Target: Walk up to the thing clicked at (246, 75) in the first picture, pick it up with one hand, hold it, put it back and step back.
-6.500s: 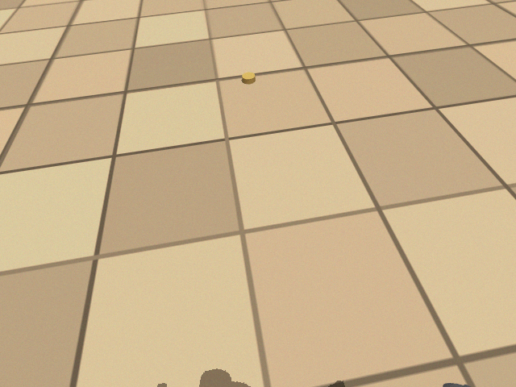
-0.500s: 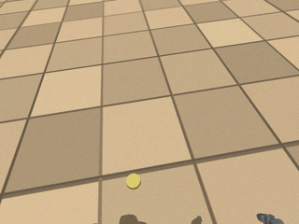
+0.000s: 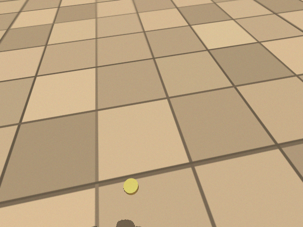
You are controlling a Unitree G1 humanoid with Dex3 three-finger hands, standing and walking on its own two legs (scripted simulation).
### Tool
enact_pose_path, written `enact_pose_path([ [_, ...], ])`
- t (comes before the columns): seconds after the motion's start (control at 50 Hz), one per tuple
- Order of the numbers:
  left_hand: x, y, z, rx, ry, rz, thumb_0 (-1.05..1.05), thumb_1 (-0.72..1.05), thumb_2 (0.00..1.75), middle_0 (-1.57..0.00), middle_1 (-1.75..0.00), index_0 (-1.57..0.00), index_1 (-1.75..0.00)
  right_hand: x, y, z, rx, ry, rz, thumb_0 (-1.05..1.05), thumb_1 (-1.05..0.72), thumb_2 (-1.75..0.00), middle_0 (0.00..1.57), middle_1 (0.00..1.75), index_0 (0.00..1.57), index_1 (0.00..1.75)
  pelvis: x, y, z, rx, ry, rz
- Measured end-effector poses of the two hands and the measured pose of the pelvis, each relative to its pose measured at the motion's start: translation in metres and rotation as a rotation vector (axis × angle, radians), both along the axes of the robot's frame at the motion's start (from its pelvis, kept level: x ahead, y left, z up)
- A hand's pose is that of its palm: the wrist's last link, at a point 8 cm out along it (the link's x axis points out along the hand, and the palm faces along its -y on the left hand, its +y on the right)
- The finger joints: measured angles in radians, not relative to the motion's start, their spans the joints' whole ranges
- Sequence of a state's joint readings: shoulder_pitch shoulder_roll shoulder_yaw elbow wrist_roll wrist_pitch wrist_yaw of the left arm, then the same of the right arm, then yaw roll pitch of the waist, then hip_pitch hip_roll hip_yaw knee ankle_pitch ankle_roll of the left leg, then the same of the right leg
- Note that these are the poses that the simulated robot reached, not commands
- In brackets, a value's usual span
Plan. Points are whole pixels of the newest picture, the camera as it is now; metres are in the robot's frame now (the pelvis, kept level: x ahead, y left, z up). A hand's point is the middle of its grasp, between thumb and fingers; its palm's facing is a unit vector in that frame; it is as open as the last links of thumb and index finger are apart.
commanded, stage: walk up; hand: left
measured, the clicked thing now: (131, 186) +0.46 +0.20 -0.76
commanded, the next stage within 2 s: stand in 0.22 s
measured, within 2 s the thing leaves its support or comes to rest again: neither
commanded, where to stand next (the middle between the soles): +0.06 -0.02 m, yaw -2 degrees
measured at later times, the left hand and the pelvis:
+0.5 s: hand out of the picture +0.08 +0.25 -0.16, palm faces -0.01 -0.94 -0.33, open 7.4 cm; pelvis +0.01 +0.00 +0.00, yaw +0 degrees
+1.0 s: hand out of the picture +0.09 +0.25 -0.16, palm faces -0.01 -0.94 -0.34, open 7.4 cm; pelvis +0.01 +0.00 +0.00, yaw +1 degrees
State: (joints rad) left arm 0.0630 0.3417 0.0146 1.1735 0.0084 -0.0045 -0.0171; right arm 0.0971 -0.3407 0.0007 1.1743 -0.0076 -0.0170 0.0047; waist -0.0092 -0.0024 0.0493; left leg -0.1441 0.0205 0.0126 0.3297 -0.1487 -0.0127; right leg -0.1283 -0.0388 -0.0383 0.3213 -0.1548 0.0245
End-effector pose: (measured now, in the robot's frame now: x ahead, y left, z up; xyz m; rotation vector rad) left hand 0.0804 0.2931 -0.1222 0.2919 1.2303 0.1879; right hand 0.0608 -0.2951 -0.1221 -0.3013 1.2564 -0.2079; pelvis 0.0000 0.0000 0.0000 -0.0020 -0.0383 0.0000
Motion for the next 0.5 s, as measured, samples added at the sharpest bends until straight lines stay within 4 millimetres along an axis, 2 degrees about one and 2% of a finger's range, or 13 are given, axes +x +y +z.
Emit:
enact_pose_path([
  [0.24, -0.011, 0.003, 0.0, 0.009, 0.022, 0.021, 0.01, 0.91, 0.9, -0.2, -0.3, -0.2, -0.3, 0.018, 0.003, 0.0, 0.007, -0.025, 0.019, 0.0, -0.9, -0.9, 0.2, 0.3, 0.2, 0.3, 0.004, 0.0, 0.0, -0.001, -0.002, 0.002],
  [0.5, -0.009, 0.001, 0.0, 0.013, 0.02, 0.009, 0.01, 0.91, 0.9, -0.2, -0.3, -0.2, -0.3, 0.028, -0.001, 0.003, -0.001, -0.036, 0.032, 0.0, -0.9, -0.9, 0.2, 0.3, 0.2, 0.3, 0.008, -0.001, 0.0, -0.001, 0.003, 0.006],
])
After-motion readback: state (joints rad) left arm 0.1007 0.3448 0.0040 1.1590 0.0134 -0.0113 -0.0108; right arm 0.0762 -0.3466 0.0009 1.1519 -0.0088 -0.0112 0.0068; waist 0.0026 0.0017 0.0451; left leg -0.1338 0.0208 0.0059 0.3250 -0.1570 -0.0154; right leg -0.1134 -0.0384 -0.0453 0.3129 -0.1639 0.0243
